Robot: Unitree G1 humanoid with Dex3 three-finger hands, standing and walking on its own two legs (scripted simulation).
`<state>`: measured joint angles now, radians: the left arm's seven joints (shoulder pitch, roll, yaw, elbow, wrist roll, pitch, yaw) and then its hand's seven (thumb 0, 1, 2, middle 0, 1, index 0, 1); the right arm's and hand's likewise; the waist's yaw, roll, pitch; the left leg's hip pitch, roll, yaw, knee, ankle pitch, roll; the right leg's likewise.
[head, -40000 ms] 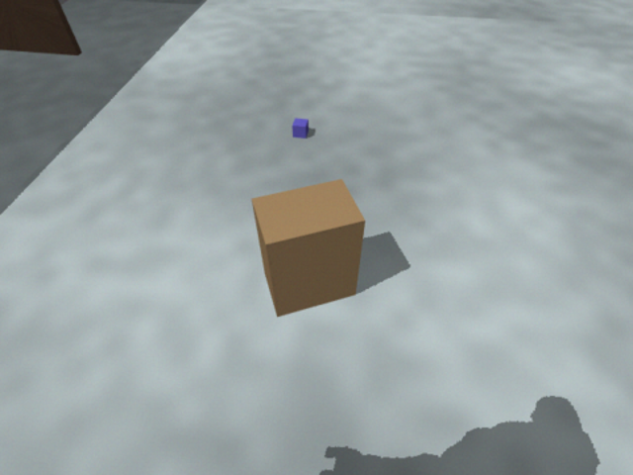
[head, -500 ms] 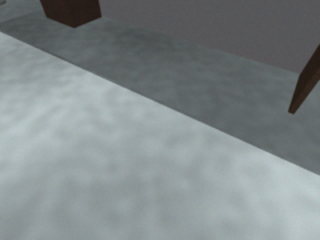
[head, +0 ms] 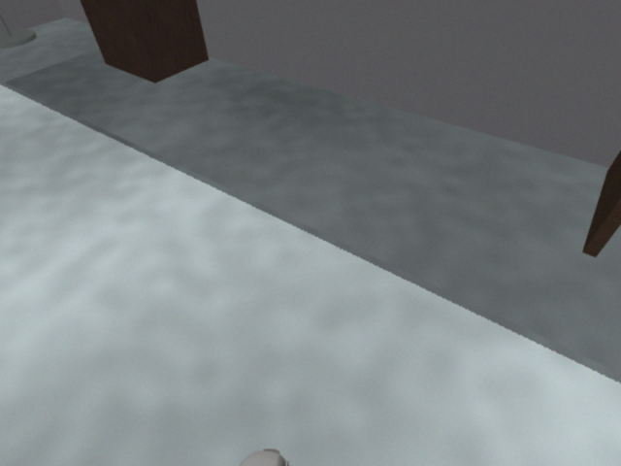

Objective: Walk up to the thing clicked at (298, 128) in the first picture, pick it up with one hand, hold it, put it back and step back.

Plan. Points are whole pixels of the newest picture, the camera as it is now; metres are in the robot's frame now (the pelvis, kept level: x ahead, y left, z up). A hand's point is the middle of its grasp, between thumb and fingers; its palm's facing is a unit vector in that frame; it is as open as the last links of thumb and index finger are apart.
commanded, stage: walk up
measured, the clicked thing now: out of the picture +0.05 +0.54 -0.74
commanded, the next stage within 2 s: none
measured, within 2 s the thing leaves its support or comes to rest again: neither
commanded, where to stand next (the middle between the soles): +1.38 +0.03 m, yaw -1 degrees
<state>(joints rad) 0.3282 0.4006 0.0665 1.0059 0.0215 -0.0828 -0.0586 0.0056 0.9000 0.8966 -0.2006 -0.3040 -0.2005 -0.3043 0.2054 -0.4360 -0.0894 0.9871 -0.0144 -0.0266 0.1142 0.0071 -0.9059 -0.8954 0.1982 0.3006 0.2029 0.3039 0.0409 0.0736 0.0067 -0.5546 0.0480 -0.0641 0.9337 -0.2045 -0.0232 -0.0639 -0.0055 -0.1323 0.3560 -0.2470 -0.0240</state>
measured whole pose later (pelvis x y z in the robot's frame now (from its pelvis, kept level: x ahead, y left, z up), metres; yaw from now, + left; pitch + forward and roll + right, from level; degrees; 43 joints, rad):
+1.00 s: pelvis +0.57 +0.02 -0.02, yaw +1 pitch -2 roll -2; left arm 0.37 0.44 0.05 0.91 0.01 -0.09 -0.06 0.01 0.90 0.90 -0.20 -0.30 -0.20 -0.30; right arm 0.19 -0.43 -0.07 0.90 -0.02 -0.05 0.11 0.01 -0.90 -0.90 0.20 0.30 0.20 0.30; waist 0.07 0.03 0.05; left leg -0.46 0.09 0.06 0.59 -0.15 0.02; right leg -0.05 -0.04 -0.11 0.52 -0.43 0.02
